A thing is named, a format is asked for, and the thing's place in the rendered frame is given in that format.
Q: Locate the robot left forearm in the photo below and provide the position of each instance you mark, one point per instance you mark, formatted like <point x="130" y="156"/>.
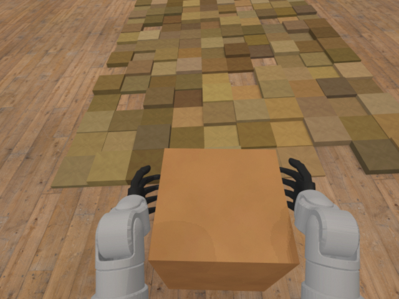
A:
<point x="120" y="251"/>

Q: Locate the robot right forearm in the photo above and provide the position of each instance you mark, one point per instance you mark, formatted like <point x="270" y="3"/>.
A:
<point x="332" y="248"/>

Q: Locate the robot right hand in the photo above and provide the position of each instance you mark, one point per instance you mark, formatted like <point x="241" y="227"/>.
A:
<point x="303" y="181"/>

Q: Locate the carton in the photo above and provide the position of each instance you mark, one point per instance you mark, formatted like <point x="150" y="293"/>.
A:
<point x="221" y="221"/>

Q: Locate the robot left hand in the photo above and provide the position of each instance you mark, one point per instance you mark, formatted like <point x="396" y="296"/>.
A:
<point x="138" y="183"/>

